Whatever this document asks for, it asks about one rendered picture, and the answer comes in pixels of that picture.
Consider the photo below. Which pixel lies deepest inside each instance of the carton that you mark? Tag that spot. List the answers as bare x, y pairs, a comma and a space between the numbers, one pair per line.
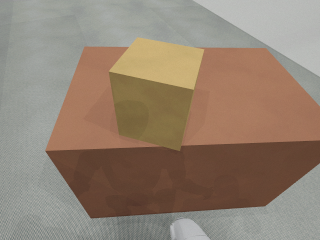
153, 85

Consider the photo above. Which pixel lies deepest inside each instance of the pedestal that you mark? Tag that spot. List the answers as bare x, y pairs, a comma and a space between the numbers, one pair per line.
251, 133

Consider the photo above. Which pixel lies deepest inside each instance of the right robot thigh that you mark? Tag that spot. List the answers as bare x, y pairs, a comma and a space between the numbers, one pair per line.
186, 229

